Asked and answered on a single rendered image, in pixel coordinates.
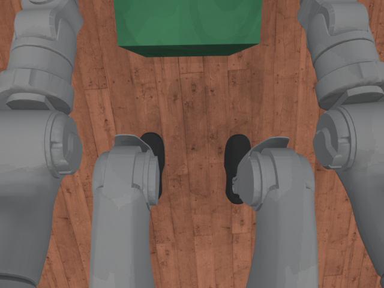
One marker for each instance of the left robot shin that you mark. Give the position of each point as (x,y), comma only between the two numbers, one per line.
(100,164)

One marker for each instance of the left robot upper arm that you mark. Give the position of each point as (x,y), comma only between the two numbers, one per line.
(38,148)

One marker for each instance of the right robot upper arm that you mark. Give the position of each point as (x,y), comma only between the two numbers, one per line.
(350,140)

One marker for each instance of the robot left forearm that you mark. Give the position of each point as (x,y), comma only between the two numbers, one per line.
(42,55)

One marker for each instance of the robot right forearm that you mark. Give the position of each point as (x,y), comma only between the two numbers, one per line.
(343,52)

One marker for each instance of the robot shin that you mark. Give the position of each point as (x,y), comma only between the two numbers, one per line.
(272,142)
(100,164)

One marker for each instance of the right robot shin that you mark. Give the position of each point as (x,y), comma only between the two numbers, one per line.
(272,142)

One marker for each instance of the carton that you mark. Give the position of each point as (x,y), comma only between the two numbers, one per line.
(172,28)

